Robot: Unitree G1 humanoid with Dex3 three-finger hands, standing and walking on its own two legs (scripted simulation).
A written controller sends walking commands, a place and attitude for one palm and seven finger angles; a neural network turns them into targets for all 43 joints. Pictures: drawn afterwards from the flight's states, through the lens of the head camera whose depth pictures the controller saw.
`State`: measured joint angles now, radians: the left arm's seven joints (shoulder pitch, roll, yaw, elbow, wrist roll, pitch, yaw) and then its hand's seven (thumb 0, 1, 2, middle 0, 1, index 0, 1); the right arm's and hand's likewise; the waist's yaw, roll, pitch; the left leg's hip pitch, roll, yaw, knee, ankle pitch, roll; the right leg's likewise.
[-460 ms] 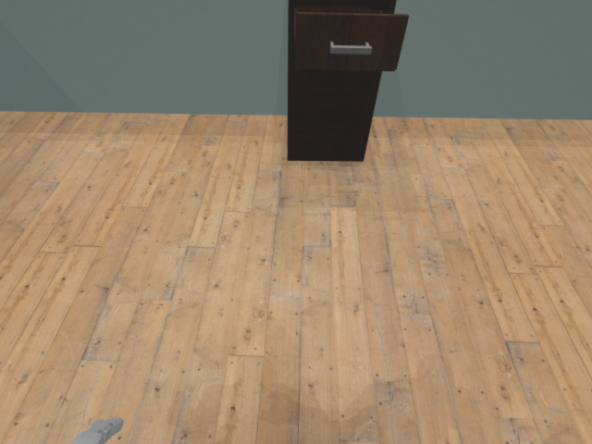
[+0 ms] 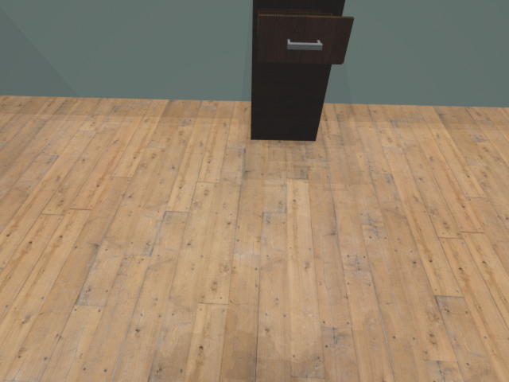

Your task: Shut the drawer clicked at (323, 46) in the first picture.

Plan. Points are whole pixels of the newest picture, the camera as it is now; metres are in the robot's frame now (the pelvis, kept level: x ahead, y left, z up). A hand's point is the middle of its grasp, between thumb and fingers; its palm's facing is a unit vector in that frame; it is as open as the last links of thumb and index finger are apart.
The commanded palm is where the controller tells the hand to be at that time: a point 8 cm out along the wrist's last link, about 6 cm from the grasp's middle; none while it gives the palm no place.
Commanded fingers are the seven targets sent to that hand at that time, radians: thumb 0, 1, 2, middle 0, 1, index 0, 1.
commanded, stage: stand and wait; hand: left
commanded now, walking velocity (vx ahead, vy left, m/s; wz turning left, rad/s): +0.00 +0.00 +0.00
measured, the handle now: (304, 44) +1.34 -0.12 -0.03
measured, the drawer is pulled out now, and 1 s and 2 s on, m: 0.29 0.29 0.29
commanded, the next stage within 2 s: look at it before walking up in 0.48 s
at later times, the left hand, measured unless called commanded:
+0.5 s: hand out of the picture +0.07 +0.23 -0.15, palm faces -0.03 -0.94 -0.33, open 7.4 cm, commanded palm none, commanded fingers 0.00 0.90 0.90 -0.20 -0.30 -0.20 -0.30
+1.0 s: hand out of the picture +0.07 +0.24 -0.15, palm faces -0.04 -0.95 -0.32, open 7.4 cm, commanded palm none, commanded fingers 0.00 0.90 0.90 -0.20 -0.30 -0.20 -0.30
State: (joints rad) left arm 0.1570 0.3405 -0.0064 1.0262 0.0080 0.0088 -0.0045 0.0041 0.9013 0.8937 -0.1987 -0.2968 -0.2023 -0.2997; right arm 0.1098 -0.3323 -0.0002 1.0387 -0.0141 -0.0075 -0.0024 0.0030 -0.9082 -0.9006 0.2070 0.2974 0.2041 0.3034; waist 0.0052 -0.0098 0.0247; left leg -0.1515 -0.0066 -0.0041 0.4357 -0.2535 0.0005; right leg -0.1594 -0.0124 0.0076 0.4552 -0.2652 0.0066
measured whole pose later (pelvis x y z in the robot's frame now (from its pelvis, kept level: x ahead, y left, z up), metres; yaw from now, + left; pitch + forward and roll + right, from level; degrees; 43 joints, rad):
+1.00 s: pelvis -0.01 -0.01 +0.00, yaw -1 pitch -2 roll +0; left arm 0.14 0.34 -0.01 1.09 0.01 -0.01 -0.01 0.00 0.90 0.89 -0.20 -0.30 -0.20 -0.30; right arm 0.12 -0.33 0.00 1.11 -0.01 -0.01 0.00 0.00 -0.91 -0.90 0.21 0.30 0.20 0.30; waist 0.00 -0.01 0.03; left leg -0.13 0.01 0.00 0.37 -0.21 -0.01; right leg -0.14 0.01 0.01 0.38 -0.21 0.00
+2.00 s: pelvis +0.21 -0.06 -0.01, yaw -19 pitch +1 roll -1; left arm 0.43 0.15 0.03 1.06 0.03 -0.07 0.01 0.00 0.90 0.89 -0.20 -0.30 -0.20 -0.30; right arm 0.10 -0.17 -0.05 0.97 -0.02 -0.02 0.03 0.00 -0.91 -0.90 0.20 0.30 0.20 0.30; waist 0.06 0.00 0.03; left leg -0.57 0.11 0.07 0.79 -0.19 -0.05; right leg 0.01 0.06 0.05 0.33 -0.35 -0.03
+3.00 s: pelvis +0.59 -0.24 +0.00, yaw -39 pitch +0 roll +0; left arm 0.30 0.18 0.06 1.06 0.02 -0.08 0.01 -0.02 0.93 0.89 -0.19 -0.30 -0.20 -0.30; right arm 0.22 -0.19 -0.07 1.01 -0.03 -0.03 0.00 0.02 -0.95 -0.90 0.20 0.30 0.20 0.30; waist -0.02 0.04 0.01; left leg -0.59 0.18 0.06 1.02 -0.21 -0.05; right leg -0.13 0.07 -0.11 0.40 -0.28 -0.11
